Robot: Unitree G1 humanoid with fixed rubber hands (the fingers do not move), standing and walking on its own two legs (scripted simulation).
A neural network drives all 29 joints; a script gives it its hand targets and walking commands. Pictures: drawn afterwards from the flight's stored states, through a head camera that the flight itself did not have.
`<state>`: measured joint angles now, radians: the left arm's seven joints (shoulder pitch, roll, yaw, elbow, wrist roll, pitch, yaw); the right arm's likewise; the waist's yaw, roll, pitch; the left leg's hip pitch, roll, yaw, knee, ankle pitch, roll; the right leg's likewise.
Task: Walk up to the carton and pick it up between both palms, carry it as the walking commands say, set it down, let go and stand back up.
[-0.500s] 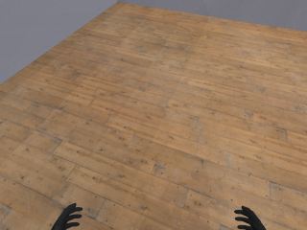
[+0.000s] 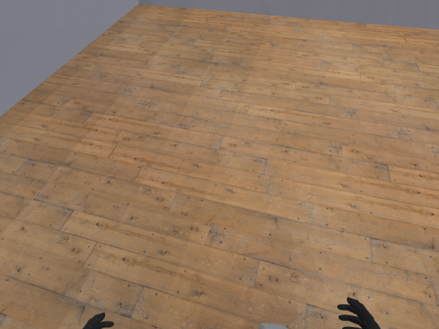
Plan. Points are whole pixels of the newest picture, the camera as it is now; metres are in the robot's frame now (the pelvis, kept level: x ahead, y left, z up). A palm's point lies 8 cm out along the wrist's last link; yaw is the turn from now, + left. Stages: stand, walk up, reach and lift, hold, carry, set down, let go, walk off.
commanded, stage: walk up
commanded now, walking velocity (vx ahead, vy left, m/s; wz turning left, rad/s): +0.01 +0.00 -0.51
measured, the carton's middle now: out of the picture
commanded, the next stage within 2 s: none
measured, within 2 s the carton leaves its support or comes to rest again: neither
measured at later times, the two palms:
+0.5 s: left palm out of the picture +0.09 +0.25 -0.07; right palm out of the picture +0.05 -0.29 -0.10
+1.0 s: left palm out of the picture +0.13 +0.25 -0.10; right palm out of the picture -0.05 -0.25 -0.07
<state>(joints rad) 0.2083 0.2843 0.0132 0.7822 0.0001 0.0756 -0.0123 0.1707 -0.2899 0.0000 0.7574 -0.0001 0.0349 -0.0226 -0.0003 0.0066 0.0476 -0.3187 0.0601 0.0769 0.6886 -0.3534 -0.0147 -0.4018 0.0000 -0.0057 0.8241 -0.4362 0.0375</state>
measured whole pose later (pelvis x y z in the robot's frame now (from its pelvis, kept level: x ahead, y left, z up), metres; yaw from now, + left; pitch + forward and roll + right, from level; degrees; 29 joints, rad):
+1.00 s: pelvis -0.05 +0.04 +0.02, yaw -23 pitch +2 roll -2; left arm 0.23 0.28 0.03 0.79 0.00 0.06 -0.01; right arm 0.19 -0.28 0.00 0.78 0.00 0.05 -0.02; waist 0.00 -0.03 0.01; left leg -0.24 0.09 0.22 0.49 -0.29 0.04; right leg -0.54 -0.02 0.06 1.09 -0.35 0.09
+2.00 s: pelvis -0.07 +0.05 +0.02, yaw -48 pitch +2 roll -3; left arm 0.28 0.28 0.05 0.78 0.00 0.05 -0.01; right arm 0.14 -0.28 0.00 0.78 0.00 0.07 -0.02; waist 0.00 -0.03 0.06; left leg -0.25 0.08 0.12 0.51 -0.30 0.01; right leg -0.60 0.09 0.12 1.15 -0.31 0.10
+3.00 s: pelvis -0.06 +0.03 +0.02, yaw -76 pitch +1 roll +0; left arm 0.28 0.27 0.06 0.78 0.00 0.04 0.00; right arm 0.12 -0.27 0.00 0.78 0.00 0.07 -0.01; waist 0.00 -0.03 0.10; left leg -0.29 0.03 0.12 0.52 -0.25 0.02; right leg -0.46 0.09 0.19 0.90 -0.40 0.05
